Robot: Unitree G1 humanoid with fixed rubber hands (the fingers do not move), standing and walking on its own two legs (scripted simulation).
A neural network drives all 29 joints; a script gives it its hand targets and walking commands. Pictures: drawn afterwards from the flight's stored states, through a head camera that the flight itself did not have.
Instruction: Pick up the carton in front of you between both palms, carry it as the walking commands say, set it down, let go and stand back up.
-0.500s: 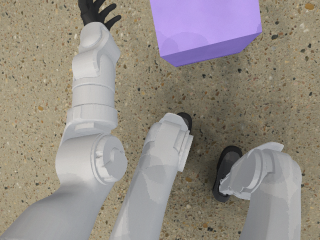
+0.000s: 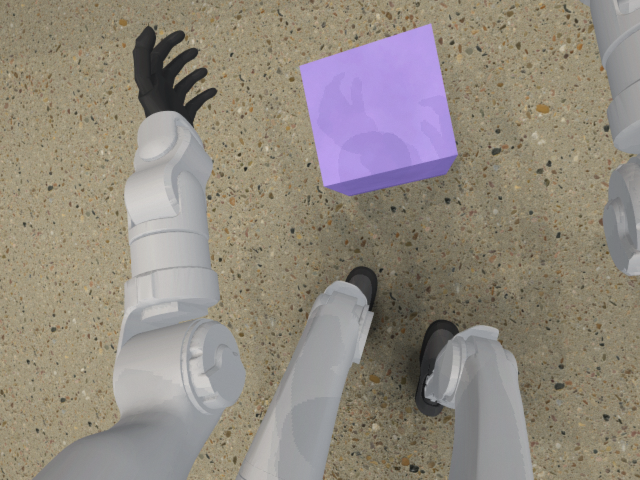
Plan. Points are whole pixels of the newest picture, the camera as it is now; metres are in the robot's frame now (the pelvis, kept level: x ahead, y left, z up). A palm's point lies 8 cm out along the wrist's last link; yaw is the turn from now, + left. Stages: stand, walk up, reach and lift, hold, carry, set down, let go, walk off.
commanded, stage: set down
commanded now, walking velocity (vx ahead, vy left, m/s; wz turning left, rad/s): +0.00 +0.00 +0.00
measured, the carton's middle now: (382, 127) +0.55 +0.12 -0.45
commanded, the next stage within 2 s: let go in 0.10 s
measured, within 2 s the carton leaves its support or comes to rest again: neither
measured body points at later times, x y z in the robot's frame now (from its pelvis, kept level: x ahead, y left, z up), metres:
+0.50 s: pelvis +0.03 +0.03 +0.12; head +0.27 -0.01 +0.50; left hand +0.39 +0.27 +0.05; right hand +0.52 -0.12 +0.02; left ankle +0.12 +0.13 -0.54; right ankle +0.04 -0.07 -0.54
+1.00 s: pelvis +0.10 +0.06 +0.18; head +0.19 +0.05 +0.62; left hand +0.28 +0.27 +0.11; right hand +0.37 -0.13 +0.09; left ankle +0.12 +0.13 -0.54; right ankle +0.04 -0.07 -0.54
